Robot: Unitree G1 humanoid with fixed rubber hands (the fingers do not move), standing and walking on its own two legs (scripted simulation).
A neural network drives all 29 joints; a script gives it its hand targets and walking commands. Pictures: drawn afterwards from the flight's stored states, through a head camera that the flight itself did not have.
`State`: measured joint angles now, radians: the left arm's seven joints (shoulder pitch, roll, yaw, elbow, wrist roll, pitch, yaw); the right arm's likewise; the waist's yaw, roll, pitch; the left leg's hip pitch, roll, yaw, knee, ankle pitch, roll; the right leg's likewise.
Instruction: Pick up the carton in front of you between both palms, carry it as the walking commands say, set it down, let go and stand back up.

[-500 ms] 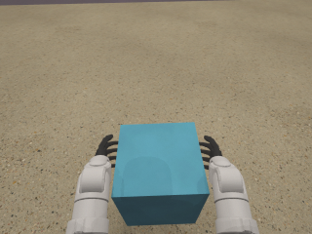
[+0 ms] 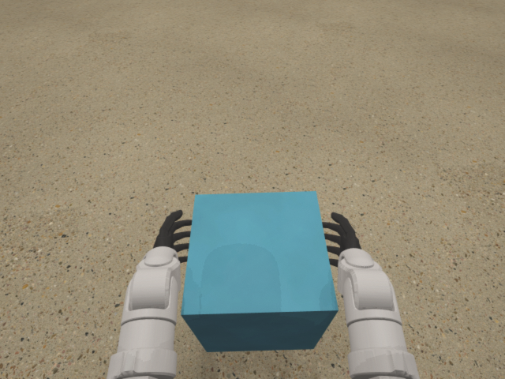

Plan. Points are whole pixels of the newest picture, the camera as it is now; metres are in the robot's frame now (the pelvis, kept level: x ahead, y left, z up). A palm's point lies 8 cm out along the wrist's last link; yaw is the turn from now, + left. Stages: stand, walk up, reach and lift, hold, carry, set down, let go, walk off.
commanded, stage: carry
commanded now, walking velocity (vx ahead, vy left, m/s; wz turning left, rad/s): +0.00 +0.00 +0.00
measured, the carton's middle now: (257, 276) +0.30 +0.00 -0.05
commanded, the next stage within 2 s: hold in 0.52 s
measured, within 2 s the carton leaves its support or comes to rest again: neither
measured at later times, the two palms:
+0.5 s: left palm (172, 255) +0.29 +0.14 +0.04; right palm (356, 257) +0.29 -0.16 +0.04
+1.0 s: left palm (185, 232) +0.33 +0.12 +0.05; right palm (370, 276) +0.25 -0.17 +0.05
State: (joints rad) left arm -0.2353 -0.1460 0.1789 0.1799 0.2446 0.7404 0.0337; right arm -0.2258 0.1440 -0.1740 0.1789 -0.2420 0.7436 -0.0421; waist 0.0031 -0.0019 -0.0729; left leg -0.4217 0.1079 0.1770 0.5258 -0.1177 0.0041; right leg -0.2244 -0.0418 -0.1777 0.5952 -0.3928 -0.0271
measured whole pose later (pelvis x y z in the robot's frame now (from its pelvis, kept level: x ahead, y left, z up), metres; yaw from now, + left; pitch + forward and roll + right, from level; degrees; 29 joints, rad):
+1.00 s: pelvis +0.00 +0.05 +0.02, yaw -15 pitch -6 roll +0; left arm -0.30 -0.16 0.23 0.28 0.31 0.70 0.02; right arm -0.29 0.16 -0.25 0.33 -0.28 0.68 -0.01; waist 0.01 -0.05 0.03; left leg -0.15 -0.01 -0.05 0.37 -0.12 -0.02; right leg -0.05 0.00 0.11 0.40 -0.25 0.03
